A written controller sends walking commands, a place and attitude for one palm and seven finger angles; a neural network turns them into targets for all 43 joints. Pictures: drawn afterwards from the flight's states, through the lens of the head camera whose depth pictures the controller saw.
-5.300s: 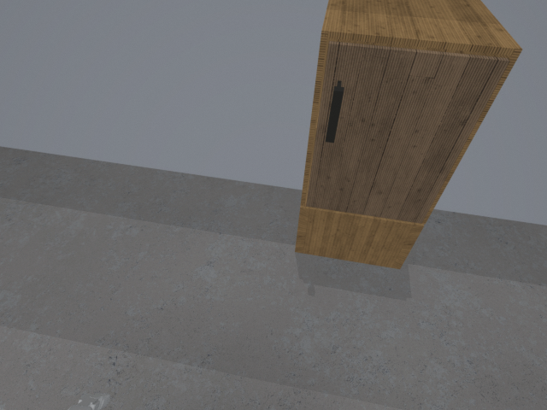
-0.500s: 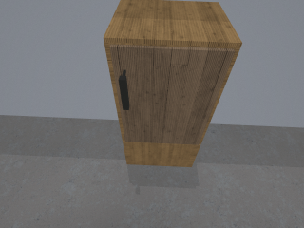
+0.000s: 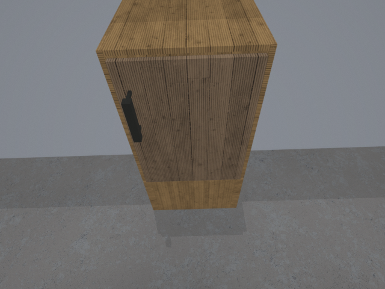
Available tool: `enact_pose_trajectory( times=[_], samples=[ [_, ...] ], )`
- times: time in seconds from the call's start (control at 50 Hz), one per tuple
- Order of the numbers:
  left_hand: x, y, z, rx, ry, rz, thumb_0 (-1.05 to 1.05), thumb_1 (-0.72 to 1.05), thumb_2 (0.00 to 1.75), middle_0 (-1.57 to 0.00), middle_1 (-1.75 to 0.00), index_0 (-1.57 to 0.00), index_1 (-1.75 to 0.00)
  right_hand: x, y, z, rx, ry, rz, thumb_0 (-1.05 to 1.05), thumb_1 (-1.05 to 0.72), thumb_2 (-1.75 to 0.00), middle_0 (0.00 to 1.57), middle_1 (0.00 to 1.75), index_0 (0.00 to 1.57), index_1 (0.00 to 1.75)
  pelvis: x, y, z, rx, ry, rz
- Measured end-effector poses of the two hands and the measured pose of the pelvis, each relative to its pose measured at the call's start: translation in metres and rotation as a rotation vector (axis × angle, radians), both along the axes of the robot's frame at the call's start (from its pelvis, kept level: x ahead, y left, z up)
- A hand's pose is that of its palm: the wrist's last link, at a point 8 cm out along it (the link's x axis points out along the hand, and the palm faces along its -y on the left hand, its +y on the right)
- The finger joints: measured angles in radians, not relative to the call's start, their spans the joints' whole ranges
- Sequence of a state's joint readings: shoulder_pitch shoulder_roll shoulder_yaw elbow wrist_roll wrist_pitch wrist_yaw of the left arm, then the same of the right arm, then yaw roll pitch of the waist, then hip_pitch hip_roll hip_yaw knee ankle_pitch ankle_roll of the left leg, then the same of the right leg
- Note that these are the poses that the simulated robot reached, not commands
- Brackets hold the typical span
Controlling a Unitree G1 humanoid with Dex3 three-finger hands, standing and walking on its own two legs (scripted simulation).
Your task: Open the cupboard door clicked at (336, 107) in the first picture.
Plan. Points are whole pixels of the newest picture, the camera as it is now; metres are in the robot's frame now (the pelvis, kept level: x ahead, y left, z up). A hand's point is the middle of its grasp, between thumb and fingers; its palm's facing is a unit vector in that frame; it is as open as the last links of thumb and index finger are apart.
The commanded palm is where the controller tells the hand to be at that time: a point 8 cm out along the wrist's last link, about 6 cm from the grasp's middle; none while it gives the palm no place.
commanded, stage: look again from close up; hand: left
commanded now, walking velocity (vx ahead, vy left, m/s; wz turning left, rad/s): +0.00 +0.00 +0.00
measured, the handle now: (133, 117) +0.59 +0.20 -0.01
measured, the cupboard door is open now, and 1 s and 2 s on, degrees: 0 0 0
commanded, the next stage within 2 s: shuffle to correct the standing spot in 0.44 s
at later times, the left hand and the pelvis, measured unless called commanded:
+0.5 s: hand out of the picture +0.00 +0.16 -0.17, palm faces +0.05 -0.98 -0.19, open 7.4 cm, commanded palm none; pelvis +0.00 -0.01 +0.01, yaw -1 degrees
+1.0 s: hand out of the picture +0.03 +0.19 -0.17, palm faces -0.06 -0.99 -0.11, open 7.4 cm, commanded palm none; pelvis +0.04 +0.04 +0.01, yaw -4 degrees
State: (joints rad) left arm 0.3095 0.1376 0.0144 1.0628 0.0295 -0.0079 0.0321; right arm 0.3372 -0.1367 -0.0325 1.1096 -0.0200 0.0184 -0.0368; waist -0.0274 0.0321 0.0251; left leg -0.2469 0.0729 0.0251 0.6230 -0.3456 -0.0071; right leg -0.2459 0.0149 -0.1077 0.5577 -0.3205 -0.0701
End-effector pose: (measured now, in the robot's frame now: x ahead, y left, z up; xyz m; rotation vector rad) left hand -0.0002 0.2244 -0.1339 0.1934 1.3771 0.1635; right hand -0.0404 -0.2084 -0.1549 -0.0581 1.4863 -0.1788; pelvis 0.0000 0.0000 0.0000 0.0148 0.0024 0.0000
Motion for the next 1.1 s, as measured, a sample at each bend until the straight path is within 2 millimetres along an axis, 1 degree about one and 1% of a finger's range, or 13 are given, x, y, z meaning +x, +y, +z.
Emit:
enact_pose_trajectory(
  times=[0.1,0.16,0.26,0.34,0.42,0.48,0.62,0.72,0.84,0.88,0.92,1.02,1.1],
  samples=[
    [0.010,-0.017,-0.004,-0.010,-0.052,0.023,0.01,0.92,0.90,-0.20,-0.30,-0.20,-0.30,0.041,-0.030,0.009,-0.060,-0.099,0.022,0.00,-0.90,-0.90,0.20,0.30,0.20,0.30,0.007,-0.013,0.001,-0.012,-0.001,0.006],
    [0.012,-0.021,-0.008,-0.022,-0.075,0.035,0.01,0.92,0.90,-0.20,-0.30,-0.20,-0.30,0.071,-0.040,0.013,-0.091,-0.182,0.042,0.00,-0.91,-0.90,0.20,0.30,0.20,0.30,0.009,-0.016,-0.001,-0.028,-0.018,0.011],
    [0.014,-0.027,-0.015,-0.048,-0.089,0.047,0.01,0.92,0.90,-0.20,-0.30,-0.20,-0.30,0.108,-0.040,0.025,-0.108,-0.292,0.073,0.00,-0.91,-0.90,0.20,0.30,0.20,0.30,0.012,-0.018,-0.001,-0.029,-0.048,0.006],
    [0.010,-0.028,-0.012,-0.054,-0.086,0.042,0.01,0.92,0.90,-0.20,-0.30,-0.20,-0.30,0.117,-0.032,0.029,-0.092,-0.331,0.087,0.00,-0.91,-0.90,0.20,0.30,0.20,0.30,0.011,-0.017,0.003,-0.028,-0.052,-0.004],
    [0.001,-0.025,-0.006,-0.051,-0.073,0.037,0.01,0.92,0.90,-0.20,-0.30,-0.20,-0.30,0.109,-0.024,0.027,-0.075,-0.319,0.076,-0.01,-0.92,-0.90,0.20,0.30,0.20,0.30,0.007,-0.012,0.005,-0.028,-0.052,-0.009],
    [-0.007,-0.021,-0.003,-0.047,-0.055,0.036,0.00,0.91,0.90,-0.20,-0.30,-0.20,-0.30,0.095,-0.024,0.025,-0.077,-0.288,0.069,-0.01,-0.94,-0.90,0.20,0.30,0.20,0.30,0.004,-0.008,0.007,-0.028,-0.051,-0.011],
    [-0.026,-0.011,-0.003,-0.049,-0.009,0.035,0.00,0.91,0.90,-0.20,-0.30,-0.20,-0.30,0.040,-0.017,0.020,-0.067,-0.149,0.057,-0.01,-0.93,-0.90,0.20,0.30,0.20,0.30,-0.001,0.000,0.008,-0.026,-0.050,-0.015],
    [-0.037,-0.005,-0.010,-0.065,0.031,0.049,0.00,0.90,0.90,-0.19,-0.30,-0.20,-0.30,0.001,-0.004,0.017,-0.055,-0.036,0.030,0.00,-0.91,-0.90,0.20,0.30,0.20,0.30,0.003,0.007,0.005,-0.038,-0.042,-0.015],
    [-0.039,0.005,-0.022,-0.097,0.093,0.060,0.00,0.90,0.90,-0.19,-0.30,-0.20,-0.30,-0.024,0.019,0.017,-0.062,0.043,-0.020,0.00,-0.91,-0.90,0.20,0.30,0.20,0.30,0.019,0.021,-0.001,-0.047,-0.033,-0.022],
    [-0.032,0.008,-0.023,-0.108,0.117,0.035,0.00,0.90,0.90,-0.19,-0.30,-0.20,-0.30,-0.027,0.027,0.018,-0.063,0.046,-0.048,0.00,-0.91,-0.90,0.20,0.30,0.20,0.30,0.026,0.026,-0.002,-0.039,-0.025,-0.039],
    [-0.018,0.010,-0.019,-0.117,0.130,-0.005,0.00,0.91,0.90,-0.19,-0.30,-0.19,-0.30,-0.030,0.036,0.020,-0.064,0.047,-0.079,0.00,-0.91,-0.90,0.20,0.30,0.20,0.30,0.031,0.031,0.000,-0.036,-0.020,-0.056],
    [0.043,0.014,-0.009,-0.115,0.053,-0.066,0.01,0.91,0.90,-0.19,-0.30,-0.20,-0.30,-0.035,0.056,0.034,-0.050,0.084,-0.112,0.00,-0.90,-0.90,0.20,0.30,0.20,0.30,0.043,0.035,0.011,-0.046,-0.015,-0.063],
    [0.083,0.024,-0.007,-0.079,-0.006,-0.070,0.03,0.94,0.90,-0.19,-0.30,-0.20,-0.30,-0.030,0.064,0.041,-0.036,0.114,-0.115,0.00,-0.90,-0.90,0.20,0.30,0.20,0.30,0.052,0.029,0.015,-0.062,-0.017,-0.055]
  ],
)
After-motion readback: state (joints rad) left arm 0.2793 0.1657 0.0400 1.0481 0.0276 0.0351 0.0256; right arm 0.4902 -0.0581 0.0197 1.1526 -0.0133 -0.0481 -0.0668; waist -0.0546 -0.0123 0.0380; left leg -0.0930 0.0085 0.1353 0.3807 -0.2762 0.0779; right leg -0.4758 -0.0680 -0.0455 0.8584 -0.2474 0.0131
